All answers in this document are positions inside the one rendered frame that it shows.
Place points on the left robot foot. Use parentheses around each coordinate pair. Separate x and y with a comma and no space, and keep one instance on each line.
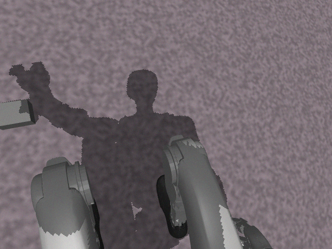
(97,225)

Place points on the right robot hand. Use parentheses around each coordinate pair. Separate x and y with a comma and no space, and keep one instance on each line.
(253,239)

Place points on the right robot foot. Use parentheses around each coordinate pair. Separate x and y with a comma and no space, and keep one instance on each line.
(164,201)

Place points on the small box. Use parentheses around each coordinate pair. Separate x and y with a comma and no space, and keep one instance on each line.
(16,114)

